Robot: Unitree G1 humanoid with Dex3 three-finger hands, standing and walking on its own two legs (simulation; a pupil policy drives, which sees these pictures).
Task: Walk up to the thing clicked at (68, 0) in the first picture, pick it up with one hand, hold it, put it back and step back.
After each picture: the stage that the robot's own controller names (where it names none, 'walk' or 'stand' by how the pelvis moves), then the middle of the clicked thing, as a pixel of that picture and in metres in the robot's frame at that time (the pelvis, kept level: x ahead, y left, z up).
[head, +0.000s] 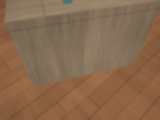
stand; out of the picture +1.02 +0.15 +0.07
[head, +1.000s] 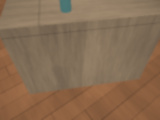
rise first; out of the picture +0.92 +0.19 +0.09
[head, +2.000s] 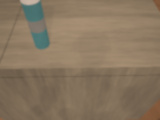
walk; (36, 22) +0.56 +0.26 +0.08
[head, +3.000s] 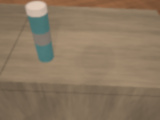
stand; (41, 35) +0.52 +0.19 +0.10
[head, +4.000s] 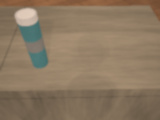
stand; (34, 42) +0.49 +0.22 +0.07
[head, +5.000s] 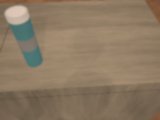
stand; (27, 40) +0.48 +0.24 +0.07
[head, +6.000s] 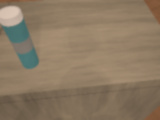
stand; (21, 42) +0.46 +0.25 +0.07
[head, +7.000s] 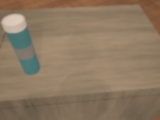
stand; (24, 48) +0.45 +0.24 +0.07
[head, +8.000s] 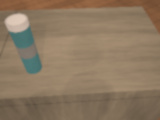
stand; (26, 47) +0.46 +0.24 +0.07
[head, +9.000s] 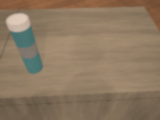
stand; (27, 47) +0.46 +0.24 +0.07
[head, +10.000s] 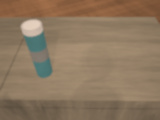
rise first; (39, 51) +0.46 +0.22 +0.07
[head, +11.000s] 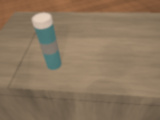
go down; (48, 44) +0.49 +0.20 +0.07
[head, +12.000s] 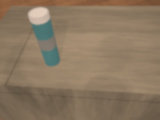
go down; (46, 40) +0.50 +0.19 +0.08
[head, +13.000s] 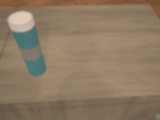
go down; (30, 48) +0.45 +0.19 +0.09
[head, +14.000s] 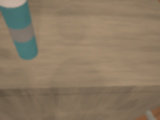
close in; (21, 28) +0.47 +0.19 +0.11
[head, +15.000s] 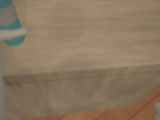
close; (1, 10) +0.51 +0.21 +0.14
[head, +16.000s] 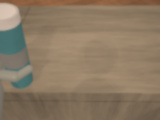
lift; (14, 53) +0.34 +0.21 +0.18
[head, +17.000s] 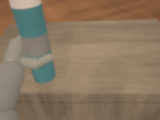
lift; (36, 42) +0.34 +0.15 +0.25
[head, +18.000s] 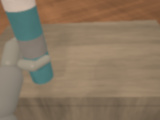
hold; (32, 43) +0.33 +0.16 +0.24
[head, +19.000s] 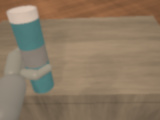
hold; (34, 53) +0.34 +0.16 +0.20
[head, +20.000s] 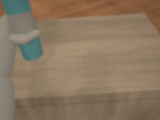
crouch; (21, 20) +0.42 +0.18 +0.26
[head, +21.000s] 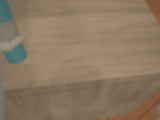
lower; (4, 27) +0.49 +0.21 +0.11
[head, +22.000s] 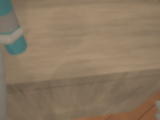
lower; (3, 18) +0.49 +0.21 +0.13
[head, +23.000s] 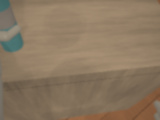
lower; (0, 14) +0.50 +0.21 +0.13
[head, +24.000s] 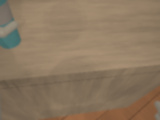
lower; out of the picture +0.51 +0.22 +0.14
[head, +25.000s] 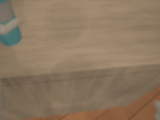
loosen; out of the picture +0.51 +0.21 +0.14
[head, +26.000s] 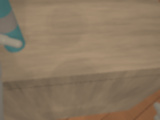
withdraw; (2, 18) +0.49 +0.21 +0.13
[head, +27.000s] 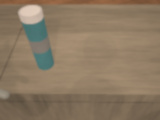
sink last; (39, 41) +0.46 +0.19 +0.10
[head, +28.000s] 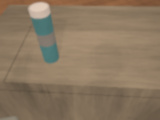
stand; (46, 36) +0.50 +0.21 +0.10
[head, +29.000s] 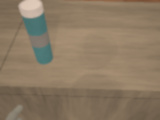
stand; (38, 36) +0.48 +0.20 +0.10
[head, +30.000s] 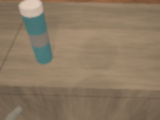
stand; (38, 35) +0.49 +0.20 +0.11
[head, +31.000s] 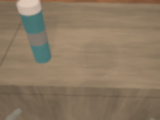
stand; (37, 34) +0.49 +0.20 +0.12
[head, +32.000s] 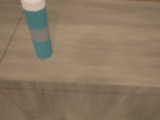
stand; (39, 30) +0.50 +0.20 +0.10
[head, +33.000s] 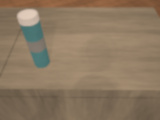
walk; (36, 42) +0.50 +0.22 +0.07
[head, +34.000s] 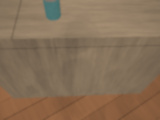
walk; out of the picture +0.67 +0.17 +0.09
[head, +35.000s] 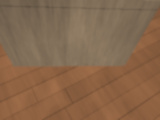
walk; out of the picture +0.99 +0.22 +0.08
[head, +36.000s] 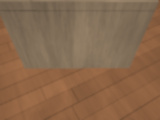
stand; out of the picture +1.09 +0.23 +0.08
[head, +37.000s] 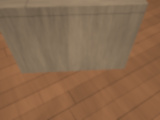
stand; out of the picture +1.11 +0.26 +0.07
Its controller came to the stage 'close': yes
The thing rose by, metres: 0.21
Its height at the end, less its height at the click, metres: +0.00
